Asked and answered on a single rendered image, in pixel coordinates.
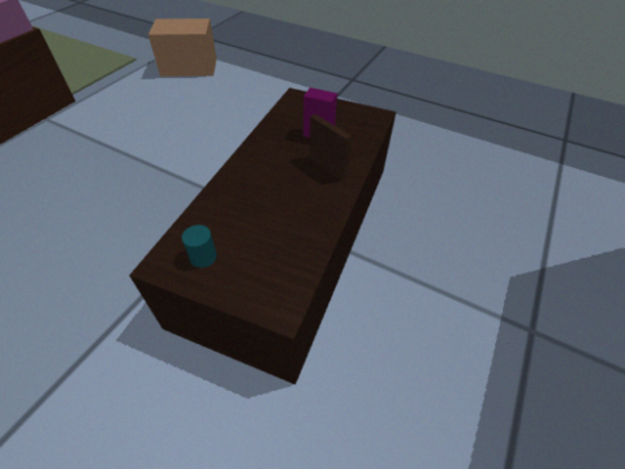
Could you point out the bed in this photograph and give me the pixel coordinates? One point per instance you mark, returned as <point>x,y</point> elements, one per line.
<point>32,86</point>

